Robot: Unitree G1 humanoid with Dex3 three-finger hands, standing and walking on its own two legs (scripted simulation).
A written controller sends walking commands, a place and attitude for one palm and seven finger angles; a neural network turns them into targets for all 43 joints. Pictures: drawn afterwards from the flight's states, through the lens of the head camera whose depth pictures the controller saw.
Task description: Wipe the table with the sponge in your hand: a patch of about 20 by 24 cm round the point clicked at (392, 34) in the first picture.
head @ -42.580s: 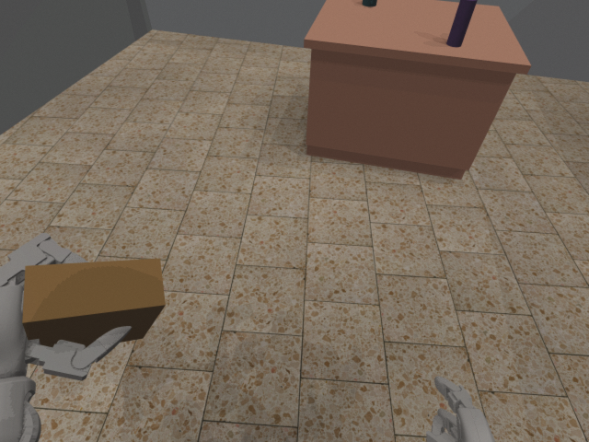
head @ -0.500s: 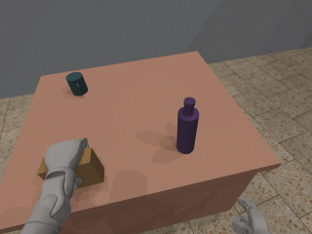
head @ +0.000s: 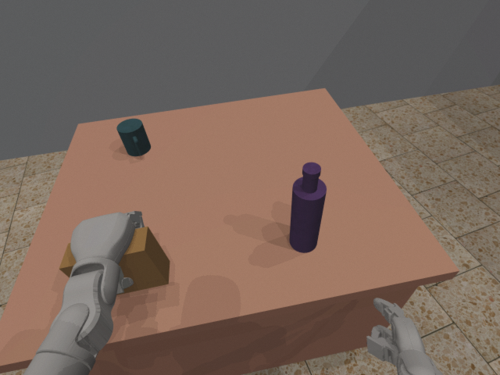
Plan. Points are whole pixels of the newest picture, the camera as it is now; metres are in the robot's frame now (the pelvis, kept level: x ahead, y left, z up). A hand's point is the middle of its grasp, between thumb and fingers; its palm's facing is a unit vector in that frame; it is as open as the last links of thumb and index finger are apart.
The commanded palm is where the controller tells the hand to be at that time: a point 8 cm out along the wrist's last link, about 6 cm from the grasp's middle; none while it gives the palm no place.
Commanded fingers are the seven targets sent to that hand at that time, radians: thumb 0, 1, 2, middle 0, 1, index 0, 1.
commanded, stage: lift the sponge slowly off the table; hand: left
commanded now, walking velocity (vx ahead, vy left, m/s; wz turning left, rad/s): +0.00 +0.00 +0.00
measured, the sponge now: (124, 269) +0.26 +0.28 +0.01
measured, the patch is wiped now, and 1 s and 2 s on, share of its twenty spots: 1.00 1.00 1.00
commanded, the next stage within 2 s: bring the sponge back beside the body in 0.20 s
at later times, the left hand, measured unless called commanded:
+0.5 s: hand (113, 260) +0.25 +0.27 +0.07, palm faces +0.00 -0.09 -1.00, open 9.0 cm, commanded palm +0.22 +0.26 +0.13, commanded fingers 0.00 0.10 1.30 -1.20 -1.60 -1.20 -1.60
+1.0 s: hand (95, 270) +0.22 +0.27 +0.09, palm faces +0.02 -0.09 -1.00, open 9.0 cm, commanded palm +0.19 +0.27 +0.15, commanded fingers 0.00 0.10 1.30 -1.20 -1.60 -1.20 -1.60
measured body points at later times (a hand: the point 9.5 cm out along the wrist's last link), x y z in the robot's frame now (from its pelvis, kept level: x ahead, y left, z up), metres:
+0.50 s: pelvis +0.00 +0.00 +0.00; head -0.01 -0.04 +0.45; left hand +0.24 +0.27 +0.12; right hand +0.24 -0.20 -0.09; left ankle -0.01 +0.12 -0.74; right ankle -0.01 -0.12 -0.74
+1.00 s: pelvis -0.01 +0.00 +0.00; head -0.02 -0.05 +0.45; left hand +0.21 +0.27 +0.14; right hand +0.24 -0.20 -0.08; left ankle -0.01 +0.12 -0.74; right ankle -0.01 -0.12 -0.74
